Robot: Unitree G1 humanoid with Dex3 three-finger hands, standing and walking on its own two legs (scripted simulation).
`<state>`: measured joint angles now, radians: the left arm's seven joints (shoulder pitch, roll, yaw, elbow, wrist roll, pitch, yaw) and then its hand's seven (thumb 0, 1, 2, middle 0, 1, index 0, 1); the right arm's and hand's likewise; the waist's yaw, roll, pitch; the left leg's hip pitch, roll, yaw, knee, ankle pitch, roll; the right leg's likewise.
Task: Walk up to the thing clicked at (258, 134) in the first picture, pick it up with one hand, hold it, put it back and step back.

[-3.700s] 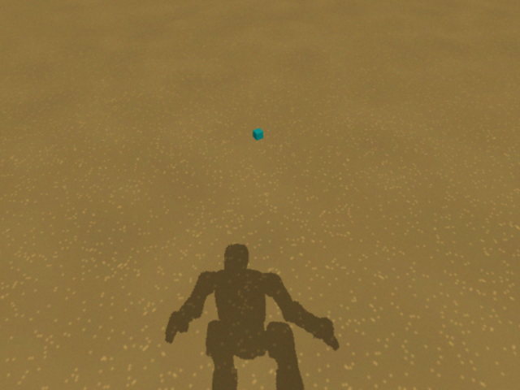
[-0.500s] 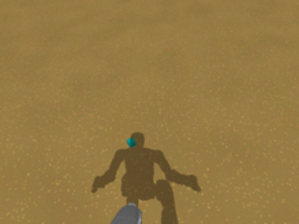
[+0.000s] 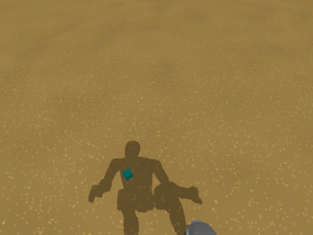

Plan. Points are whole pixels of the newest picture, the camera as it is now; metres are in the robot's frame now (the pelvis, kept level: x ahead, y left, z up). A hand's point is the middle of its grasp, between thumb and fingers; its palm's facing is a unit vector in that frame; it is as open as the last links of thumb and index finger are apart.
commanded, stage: walk up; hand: left
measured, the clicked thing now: (127, 174) +0.58 +0.23 -0.74
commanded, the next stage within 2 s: none
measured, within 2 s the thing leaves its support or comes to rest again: neither
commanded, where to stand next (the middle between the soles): +0.20 +0.00 m, yaw +0 degrees
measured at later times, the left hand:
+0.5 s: hand (65, 231) +0.16 +0.29 -0.15, palm faces +0.00 -0.92 -0.40, open 7.3 cm
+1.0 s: hand (72, 219) +0.19 +0.27 -0.14, palm faces -0.03 -0.91 -0.40, open 7.3 cm
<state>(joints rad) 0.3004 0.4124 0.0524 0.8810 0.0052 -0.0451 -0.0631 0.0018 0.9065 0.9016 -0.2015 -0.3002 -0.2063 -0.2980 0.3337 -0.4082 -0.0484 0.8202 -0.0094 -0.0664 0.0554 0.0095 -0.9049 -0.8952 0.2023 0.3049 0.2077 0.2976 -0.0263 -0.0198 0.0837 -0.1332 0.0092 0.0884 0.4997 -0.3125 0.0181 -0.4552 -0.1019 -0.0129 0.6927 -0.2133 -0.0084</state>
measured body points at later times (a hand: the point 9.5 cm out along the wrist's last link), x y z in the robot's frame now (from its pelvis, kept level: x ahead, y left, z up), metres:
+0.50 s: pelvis +0.11 +0.01 -0.01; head +0.14 +0.01 +0.43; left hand +0.16 +0.33 -0.13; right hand +0.20 -0.31 -0.13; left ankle +0.21 +0.13 -0.74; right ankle +0.12 -0.13 -0.73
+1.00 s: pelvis +0.15 +0.00 +0.00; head +0.16 -0.02 +0.45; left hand +0.19 +0.32 -0.11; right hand +0.23 -0.31 -0.14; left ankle +0.20 +0.13 -0.73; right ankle +0.16 -0.12 -0.73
